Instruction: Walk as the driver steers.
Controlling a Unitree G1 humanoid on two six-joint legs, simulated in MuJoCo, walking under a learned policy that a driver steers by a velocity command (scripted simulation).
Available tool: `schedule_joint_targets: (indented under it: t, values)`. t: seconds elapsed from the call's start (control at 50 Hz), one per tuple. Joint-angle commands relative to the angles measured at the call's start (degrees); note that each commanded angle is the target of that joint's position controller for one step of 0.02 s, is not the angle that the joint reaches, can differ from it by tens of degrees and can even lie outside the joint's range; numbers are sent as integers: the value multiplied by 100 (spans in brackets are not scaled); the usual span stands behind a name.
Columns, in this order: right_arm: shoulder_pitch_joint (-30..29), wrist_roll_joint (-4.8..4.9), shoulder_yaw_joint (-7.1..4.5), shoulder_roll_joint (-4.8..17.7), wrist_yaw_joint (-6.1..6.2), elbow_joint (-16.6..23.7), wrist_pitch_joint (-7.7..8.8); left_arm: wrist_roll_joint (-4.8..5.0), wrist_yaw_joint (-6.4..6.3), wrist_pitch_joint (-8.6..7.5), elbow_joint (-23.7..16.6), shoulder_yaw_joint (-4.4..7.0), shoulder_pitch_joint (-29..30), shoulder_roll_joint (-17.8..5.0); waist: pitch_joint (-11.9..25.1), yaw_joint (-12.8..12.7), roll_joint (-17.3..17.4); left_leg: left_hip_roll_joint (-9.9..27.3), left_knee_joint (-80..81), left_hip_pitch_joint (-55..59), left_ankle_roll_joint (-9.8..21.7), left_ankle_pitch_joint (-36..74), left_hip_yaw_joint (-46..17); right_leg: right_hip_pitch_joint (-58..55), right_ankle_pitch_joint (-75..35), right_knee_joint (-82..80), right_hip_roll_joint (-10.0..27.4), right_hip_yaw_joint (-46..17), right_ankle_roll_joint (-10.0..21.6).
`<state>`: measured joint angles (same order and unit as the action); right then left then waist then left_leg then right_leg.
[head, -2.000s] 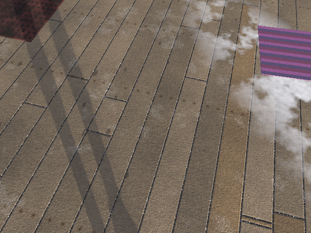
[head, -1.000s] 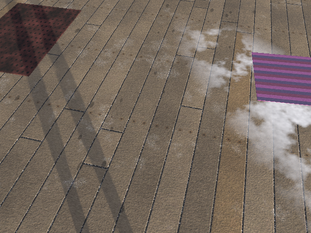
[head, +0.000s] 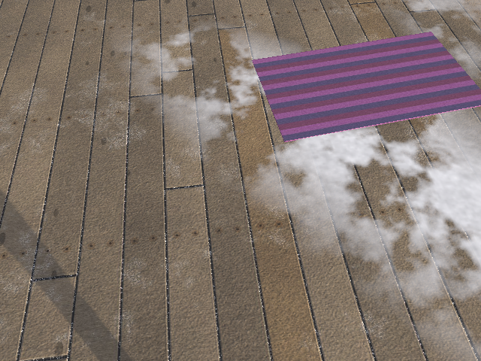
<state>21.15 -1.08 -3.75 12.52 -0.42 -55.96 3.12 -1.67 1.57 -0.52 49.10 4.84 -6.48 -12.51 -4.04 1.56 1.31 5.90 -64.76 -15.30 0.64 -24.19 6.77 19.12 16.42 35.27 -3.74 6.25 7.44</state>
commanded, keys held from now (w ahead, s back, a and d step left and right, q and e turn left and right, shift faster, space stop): w+e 0.04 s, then w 0.74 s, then no key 0.22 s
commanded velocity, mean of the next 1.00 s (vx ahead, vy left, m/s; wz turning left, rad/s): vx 0.44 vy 0.00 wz -0.16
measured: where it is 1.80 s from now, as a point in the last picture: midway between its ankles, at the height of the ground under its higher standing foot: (263, 299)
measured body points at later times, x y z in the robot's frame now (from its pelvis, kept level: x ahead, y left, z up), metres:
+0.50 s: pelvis +0.28 +0.01 -0.01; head +0.32 +0.02 +0.44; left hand +0.25 +0.27 -0.15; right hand +0.43 -0.24 -0.11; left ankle +0.40 +0.08 -0.72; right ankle +0.05 -0.05 -0.68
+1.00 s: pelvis +0.54 -0.04 +0.00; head +0.58 -0.06 +0.45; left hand +0.74 +0.15 -0.11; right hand +0.46 -0.27 -0.15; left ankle +0.40 +0.08 -0.70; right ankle +0.65 -0.13 -0.72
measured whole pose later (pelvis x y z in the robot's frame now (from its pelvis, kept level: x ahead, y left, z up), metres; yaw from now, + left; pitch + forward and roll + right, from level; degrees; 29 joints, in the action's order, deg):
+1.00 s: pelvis +0.54 -0.04 +0.00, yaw -7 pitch +1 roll +2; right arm 23.2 0.6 -1.7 11.0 0.5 -58.1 4.5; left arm -2.8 0.5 -5.6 49.0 1.0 -3.5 -10.9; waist -4.3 3.1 -0.6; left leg -2.1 -34.7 -2.8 1.9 -27.6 3.2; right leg 25.7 3.3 28.9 -0.1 4.0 4.6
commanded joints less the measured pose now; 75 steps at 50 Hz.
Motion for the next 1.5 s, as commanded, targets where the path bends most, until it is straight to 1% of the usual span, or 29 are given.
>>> schedule_joint_targets:
  t: [0.02, 0.08, 0.22, 0.34, 0.4, 0.44, 0.46, 0.48, 0.5, 0.52, 0.54, 0.56, 0.62, 0.72, 0.82, 0.9, 0.96, 0.98, 1.0, 1.02, 1.06, 1.08, 1.14, 1.22, 1.34, 1.36, 1.38, 1.4, 1.5]
  values:
    - [-636, 48, -96, 577, -60, 810, 250, 129, -113, -44, -3, 190, -808, -897, 8, -238, 7, 149, -404, -2520, 35, 677, -705, -1655, -140, -2495, 1761, -2822, 964]
    - [-220, -167, -81, 451, -83, 653, -21, 158, -135, -293, -29, 70, -750, -672, 209, 62, -183, 141, 121, -1798, -136, 953, -616, -1230, -1770, -2503, 1245, -1926, 790]
    - [-1616, -104, -30, 399, -166, 1133, -120, 138, -120, -423, 302, -12, -1841, -694, -97, -371, -474, 86, 1636, -2610, -232, 2122, -451, -1780, -2589, -2696, 1171, -1609, 495]
    - [-2559, -49, 60, 365, -218, 1529, -43, 74, -211, -467, 449, -71, -2230, -763, -247, -600, -556, -222, 2858, -2456, 91, 2332, -279, -2490, -3370, -2524, 1384, -1500, 434]
    - [-2080, -14, 20, 483, -163, 1464, 8, 33, -269, -486, 459, -69, -1989, -909, -71, -246, -628, -540, 3302, -1465, 414, 1807, -197, -2603, -4917, -1999, 1472, -1336, 268]
    - [-674, -9, -104, 707, -23, 1024, 57, -3, -257, -470, 485, -45, -1854, -1032, 722, 372, -566, -916, 3687, 172, 649, 1608, -58, -2531, -5966, -360, 1260, -1123, 108]
    - [243, -126, -184, 936, 54, 799, 105, 48, -236, -484, 430, -85, -1872, -927, 1316, 738, -339, -307, 3770, 1632, 844, 1482, -642, -1625, -4678, 1014, 1041, -1007, 48]
    - [858, -287, -367, 1637, 72, 739, 117, 322, -166, -483, 302, -205, -2553, -335, 2231, 529, 981, 1465, 4035, 3339, 1603, 625, -3403, 311, -1586, 3415, 93, -588, -262]
    - [534, -107, -315, 1388, -37, 669, 61, 198, -168, -491, 353, -120, -2458, -680, 2225, 389, 904, 1731, 4938, 3146, 1741, 558, -4947, 1096, 1031, 4236, -267, -1151, -169]
    - [-187, -1, -234, 1094, -60, 765, 53, 123, -169, -467, 240, -89, -2006, -739, 1177, 88, 477, 1567, 5004, 2213, 1611, 111, -4041, 1451, 618, 4361, 155, -1248, -126]
    - [-570, 10, -125, 686, -84, 821, 82, 79, -133, -486, 172, -122, -1650, -689, 658, 36, -1, 1339, 5209, 1440, 1477, 343, -3305, 1425, 225, 4005, 411, -1183, -115]
    - [-682, -8, -65, 527, -74, 773, 119, 59, -100, -458, 146, -134, -1522, -563, 356, -101, 12, 1047, 5380, 961, 1297, 694, -2736, 1302, 74, 3652, 606, -1107, -110]
    - [-440, 22, -1, 418, -48, 513, 250, -70, 1, -277, 195, -176, -1679, -365, 249, -337, 212, 666, 5640, 388, 1161, 1845, -1877, 913, -141, 3183, 791, -901, -268]
    - [72, 73, -22, 592, -59, 256, 320, -55, 57, -208, -190, -211, -535, -367, -64, -197, 151, 469, 5988, 671, 1203, 2383, -1257, 1860, -1012, 2073, 1074, -573, -564]
    - [438, 78, 24, 585, -25, 86, 318, 6, 53, -257, -445, -328, 378, -145, -130, 32, 187, 276, 5645, 974, 982, 4113, -685, 1415, -1794, 338, 791, -190, -637]
    - [529, 25, 56, 617, 51, -53, 267, 7, -54, -346, -353, -309, 251, -239, 118, -13, 441, 409, 4852, 1527, 771, 5459, -649, 762, -1612, -242, 467, -225, -437]
    - [291, 95, 45, 676, 125, -46, 205, -124, -156, -533, 203, -178, -1184, -547, 718, -627, 131, 114, 3072, 1494, 465, 5245, -564, -904, -2507, -1315, 371, -303, -173]
    - [431, 159, 105, 512, 148, 109, 209, -240, -201, -607, 332, -110, -1875, -923, 1440, -737, -370, -160, 1758, 563, 310, 3119, -405, -2320, -5119, -794, 1510, -1209, 15]
    - [1593, 442, 238, -150, 148, -63, 124, -132, -167, -548, 361, -39, -1925, -1193, 2539, -308, -1582, -983, -123, -666, 159, -1344, -391, -3800, -7462, -464, 3074, -2836, 1164]
    - [1394, 299, 109, 384, 208, -247, -6, 156, -131, -458, 251, -72, -1755, -924, 2681, -416, -742, -859, -381, -720, 167, -1246, -1031, -3315, -6915, -713, 2805, -2813, 1226]
    - [437, 62, 107, 294, 166, -58, -67, 144, -182, -411, 173, -266, -810, -339, 1205, -178, -483, -527, -5, -956, 105, -617, -1041, -1825, -5271, -1416, 2235, -1984, 832]
    - [261, -10, 100, 262, 137, -50, -128, 139, -232, -410, 195, -327, -654, -200, 859, -66, -532, -402, 347, -757, 47, -395, -1049, -1272, -4979, -1654, 2016, -1656, 658]
    - [627, -52, 155, 8, 106, -300, -358, 84, -276, -421, 324, -361, -618, -263, 903, 215, -595, -467, 1069, 232, -62, -50, -807, -430, -4348, -1913, 1657, -1104, 451]
    - [171, -41, 192, 60, 199, -331, -515, 35, -255, -344, 456, -339, -720, -427, 765, 74, -761, -442, 2218, 327, -50, 116, -656, -204, -1746, -2250, 1540, -1199, 370]
    - [129, -69, 281, 49, 214, -522, -420, 139, -285, -80, 639, -309, -819, -416, 156, 83, -362, -285, 4097, 1018, 164, 1117, -741, 556, 1368, -2515, 1365, -1505, -179]
    - [184, -110, 288, 166, 229, -521, -352, 143, -283, -60, 664, -305, -901, -357, 35, 0, -189, 54, 4484, 935, 231, 940, -1130, 520, 1158, -2308, 1211, -1435, -354]
    - [-58, -5, 273, 298, 228, -535, -306, 203, -269, -23, 692, -307, -1073, -214, -260, -267, 412, 159, 4701, 1, 315, 320, -1443, 78, 526, -2185, 787, -1015, -454]
    - [-189, 33, 322, 123, 216, -538, -243, 169, -255, -21, 791, -323, -1103, -178, -239, -308, 519, 195, 4990, -497, 257, 81, -1511, -666, -168, -1866, 738, -919, -457]
    - [-120, 76, 338, 65, 248, -614, -144, 110, -263, -80, 1061, -333, -1267, -185, 39, -301, 66, 2, 4892, -115, 148, 802, -1226, -1034, -595, -1785, 878, -1020, -394]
